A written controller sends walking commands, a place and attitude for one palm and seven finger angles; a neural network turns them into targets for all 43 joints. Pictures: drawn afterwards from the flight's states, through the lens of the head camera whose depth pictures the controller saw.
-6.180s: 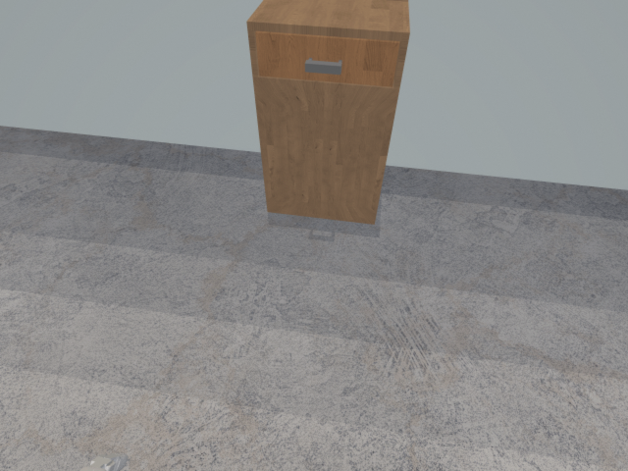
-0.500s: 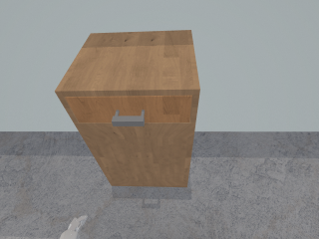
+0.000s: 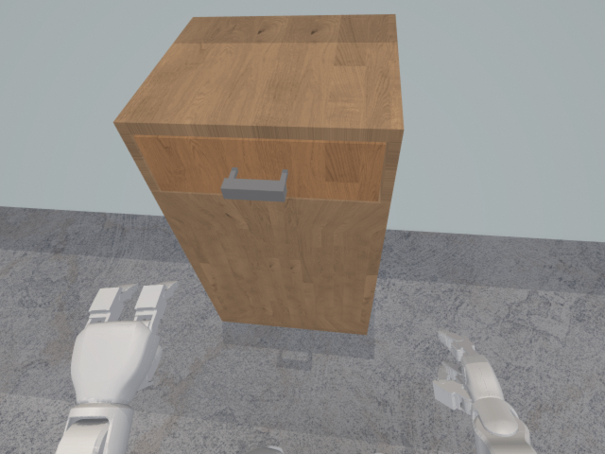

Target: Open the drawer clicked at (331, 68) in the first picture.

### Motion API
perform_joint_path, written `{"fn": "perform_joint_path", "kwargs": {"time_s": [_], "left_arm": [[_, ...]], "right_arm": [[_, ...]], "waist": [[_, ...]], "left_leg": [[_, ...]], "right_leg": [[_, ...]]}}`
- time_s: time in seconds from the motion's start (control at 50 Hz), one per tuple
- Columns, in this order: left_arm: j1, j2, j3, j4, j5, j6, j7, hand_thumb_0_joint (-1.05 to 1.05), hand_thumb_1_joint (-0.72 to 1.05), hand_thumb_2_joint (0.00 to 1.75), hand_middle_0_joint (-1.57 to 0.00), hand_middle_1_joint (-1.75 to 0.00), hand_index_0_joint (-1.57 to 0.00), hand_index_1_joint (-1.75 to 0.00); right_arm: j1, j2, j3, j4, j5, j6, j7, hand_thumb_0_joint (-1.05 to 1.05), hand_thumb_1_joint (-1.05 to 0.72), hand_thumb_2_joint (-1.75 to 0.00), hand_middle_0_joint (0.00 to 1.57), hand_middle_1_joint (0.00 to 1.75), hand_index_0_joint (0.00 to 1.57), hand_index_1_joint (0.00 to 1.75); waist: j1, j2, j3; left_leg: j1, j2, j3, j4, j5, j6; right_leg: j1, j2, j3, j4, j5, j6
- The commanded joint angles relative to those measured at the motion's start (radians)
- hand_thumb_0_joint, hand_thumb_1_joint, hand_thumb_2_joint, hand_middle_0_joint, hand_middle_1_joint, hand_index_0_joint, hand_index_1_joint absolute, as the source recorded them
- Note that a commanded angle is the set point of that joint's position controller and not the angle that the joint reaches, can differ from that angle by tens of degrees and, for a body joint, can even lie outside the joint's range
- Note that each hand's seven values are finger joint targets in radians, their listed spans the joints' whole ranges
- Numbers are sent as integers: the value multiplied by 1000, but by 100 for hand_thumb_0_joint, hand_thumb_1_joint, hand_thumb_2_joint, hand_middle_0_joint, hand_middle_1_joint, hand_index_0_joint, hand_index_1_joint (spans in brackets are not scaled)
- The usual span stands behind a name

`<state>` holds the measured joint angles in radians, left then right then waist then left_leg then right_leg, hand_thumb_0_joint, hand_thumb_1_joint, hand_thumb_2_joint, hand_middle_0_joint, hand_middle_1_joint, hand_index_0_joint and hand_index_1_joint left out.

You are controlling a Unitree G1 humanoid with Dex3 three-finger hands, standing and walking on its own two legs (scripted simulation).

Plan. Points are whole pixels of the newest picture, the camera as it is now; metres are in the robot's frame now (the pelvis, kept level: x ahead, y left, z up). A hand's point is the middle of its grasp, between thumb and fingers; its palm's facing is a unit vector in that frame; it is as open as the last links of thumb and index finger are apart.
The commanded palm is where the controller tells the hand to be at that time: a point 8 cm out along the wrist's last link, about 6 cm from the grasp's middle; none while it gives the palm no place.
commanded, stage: raise the hand with hooked fingers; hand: left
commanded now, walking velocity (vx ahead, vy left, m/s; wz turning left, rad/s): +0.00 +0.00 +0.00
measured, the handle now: (256, 181) +0.55 +0.19 +0.01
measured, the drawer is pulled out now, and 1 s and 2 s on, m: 0.00 0.00 0.00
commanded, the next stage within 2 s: move the hooked fingers above the handle in 1.26 s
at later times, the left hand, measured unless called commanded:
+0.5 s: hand (133, 277) +0.29 +0.27 +0.08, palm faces +0.13 -0.07 -0.99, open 12.8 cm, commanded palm +0.26 +0.26 +0.14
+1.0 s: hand (118, 218) +0.34 +0.30 +0.13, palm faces +0.02 -0.07 -1.00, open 13.9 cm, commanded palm +0.31 +0.29 +0.18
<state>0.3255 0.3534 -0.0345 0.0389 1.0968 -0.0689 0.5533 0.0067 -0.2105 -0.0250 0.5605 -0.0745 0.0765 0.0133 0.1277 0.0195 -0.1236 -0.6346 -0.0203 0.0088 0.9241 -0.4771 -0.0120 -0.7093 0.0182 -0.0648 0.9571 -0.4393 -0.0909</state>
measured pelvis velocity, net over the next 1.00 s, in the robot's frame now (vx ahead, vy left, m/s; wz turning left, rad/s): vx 0.02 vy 0.05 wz -0.01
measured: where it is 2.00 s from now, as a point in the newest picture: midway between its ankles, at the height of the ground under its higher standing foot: outside the picture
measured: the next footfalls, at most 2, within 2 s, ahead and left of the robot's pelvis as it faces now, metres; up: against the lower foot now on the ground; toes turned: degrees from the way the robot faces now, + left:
none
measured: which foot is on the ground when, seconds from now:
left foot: down 0.00-1.00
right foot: down 0.00-1.00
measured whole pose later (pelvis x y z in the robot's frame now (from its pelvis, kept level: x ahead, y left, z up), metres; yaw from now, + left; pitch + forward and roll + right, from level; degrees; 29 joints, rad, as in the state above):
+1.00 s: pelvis +0.02 +0.05 +0.05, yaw -1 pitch +3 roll +0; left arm -0.14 0.45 -0.08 0.12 0.95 0.08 0.06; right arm 0.13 -0.24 0.01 0.63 0.01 0.13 -0.01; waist 0.09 0.08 -0.02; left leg -0.22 -0.06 0.02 0.46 -0.29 0.06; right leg -0.28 -0.01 -0.03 0.48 -0.25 -0.01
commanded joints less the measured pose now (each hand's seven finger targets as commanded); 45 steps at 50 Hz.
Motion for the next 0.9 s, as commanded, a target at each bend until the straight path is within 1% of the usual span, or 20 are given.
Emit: {"fn": "perform_joint_path", "kwargs": {"time_s": [0.0,0.04,0.06,0.08,0.16,0.2,0.22,0.24,0.28,0.3,0.34,0.38,0.4,0.48,0.56,0.62,0.7,0.72,0.84,0.88], "left_arm": [[-156,78,19,-130,-75,133,-30,0,13,57,-25,-80,-25,-80],[-107,91,-1,-138,-107,213,-116,0,8,55,-26,-82,-26,-82],[-104,113,10,-141,-116,233,-152,0,6,54,-26,-84,-26,-84],[-104,116,9,-141,-120,242,-181,0,4,53,-26,-86,-26,-86],[-84,153,42,-153,-96,198,-234,0,-6,49,-27,-92,-27,-92],[-146,198,94,-212,-69,157,-219,0,-10,47,-27,-94,-27,-94],[-174,198,98,-251,-59,137,-202,0,-13,46,-27,-96,-27,-96],[-186,195,104,-270,-55,120,-184,0,-15,45,-27,-98,-27,-98],[-243,194,111,-285,-57,91,-149,0,-20,43,-28,-100,-28,-100],[-282,196,119,-290,-56,86,-132,0,-22,42,-28,-102,-28,-102],[-317,170,93,-252,-65,86,-113,0,-27,40,-28,-105,-28,-105],[-355,165,73,-211,-71,108,-117,0,-31,38,-29,-108,-29,-108],[-381,156,60,-201,-77,124,-128,0,-34,37,-29,-110,-29,-110],[-445,155,5,-186,-95,186,-204,0,-43,33,-29,-115,-29,-115],[-495,197,18,-155,-99,218,-291,0,-50,30,-30,-120,-30,-120],[-565,237,43,-147,-83,215,-326,0,-50,30,-30,-120,-30,-120],[-641,269,70,-142,-88,195,-358,0,-50,30,-30,-120,-30,-120],[-660,258,55,-133,-94,191,-367,0,-50,30,-30,-120,-30,-120],[-784,277,41,-129,-119,160,-419,0,-50,30,-30,-120,-30,-120],[-716,246,27,-84,-128,153,-440,0,-50,30,-30,-120,-30,-120]], "right_arm": [[-74,-108,-23,-152,29,-24,-24,0,-90,-90,20,30,20,30],[-79,-107,-10,-161,53,-9,-37,0,-90,-90,20,30,20,30],[-83,-111,2,-164,59,-4,-42,0,-90,-90,20,30,20,30],[-86,-111,10,-164,61,-2,-47,0,-90,-90,20,30,20,30],[-60,-106,27,-149,56,-20,-50,0,-90,-90,20,30,20,30],[-53,-111,14,-143,45,-24,-49,0,-90,-90,20,30,20,30],[-46,-108,8,-142,41,-26,-46,0,-90,-90,20,30,20,30],[-39,-105,1,-140,39,-30,-45,0,-90,-90,20,30,20,30],[-28,-107,-13,-127,37,-37,-45,0,-90,-90,20,30,20,30],[-26,-111,-18,-123,36,-41,-43,0,-90,-90,20,30,20,30],[-14,-117,-29,-108,42,-46,-40,0,-90,-90,20,30,20,30],[-15,-126,-35,-97,50,-45,-39,0,-90,-90,20,30,20,30],[-16,-131,-37,-97,53,-44,-38,0,-90,-90,20,30,20,30],[-25,-137,-36,-95,69,-32,-41,0,-90,-90,20,30,20,30],[-29,-137,-17,-97,73,-12,-49,0,-90,-90,20,30,20,30],[-28,-131,-4,-97,72,0,-49,0,-90,-90,20,30,20,30],[-18,-129,2,-92,72,8,-50,0,-90,-90,20,30,20,30],[-12,-126,4,-90,73,7,-50,0,-90,-90,20,30,20,30],[6,-133,3,-74,76,9,-49,0,-90,-90,20,30,20,30],[18,-136,-1,-73,77,10,-43,0,-90,-90,20,30,20,30]], "waist": [[-103,-75,-186],[-63,-157,-187],[-55,-189,-180],[-49,-187,-158],[-26,-137,-83],[-18,-98,-105],[-14,-47,-132],[-14,8,-154],[-30,44,-171],[-43,26,-169],[-62,32,-137],[-67,27,-134],[-72,4,-137],[-63,-6,-137],[-53,-44,-104],[-43,-5,-94],[-43,21,-121],[-47,14,-116],[-63,48,-144],[-58,14,-123]], "left_leg": [[77,-48,-9,-153,216,57],[75,-44,2,-220,235,50],[76,-40,-2,-249,247,50],[82,-36,1,-273,249,50],[128,-29,7,-336,266,47],[159,-26,2,-352,283,49],[183,-30,2,-355,303,48],[211,-32,0,-355,319,48],[252,-33,-4,-352,343,48],[262,-31,-12,-348,343,48],[288,-25,-9,-352,345,47],[295,-23,-11,-361,358,44],[304,-20,-15,-368,365,44],[351,-12,-16,-409,415,37],[367,-5,-22,-447,446,33],[392,-1,-24,-467,494,27],[432,3,-32,-480,557,19],[435,2,-33,-485,560,18],[484,7,-47,-495,629,6],[472,8,-46,-496,643,5]], "right_leg": [[297,-23,229,-313,267,52],[424,-36,241,-347,311,66],[456,-37,233,-347,322,69],[472,-39,226,-354,321,72],[489,-36,194,-378,310,62],[504,-32,191,-385,299,51],[512,-33,192,-378,322,46],[509,-30,182,-372,333,40],[484,-24,169,-370,346,35],[463,-18,163,-373,323,34],[416,-15,135,-378,315,35],[411,-12,117,-379,320,35],[414,-11,109,-385,319,37],[455,-13,86,-403,351,40],[496,-13,74,-425,366,43],[519,-10,68,-436,387,37],[552,-4,65,-455,427,35],[556,-6,60,-459,427,35],[564,-4,50,-484,444,35],[559,-2,44,-489,448,37]]}}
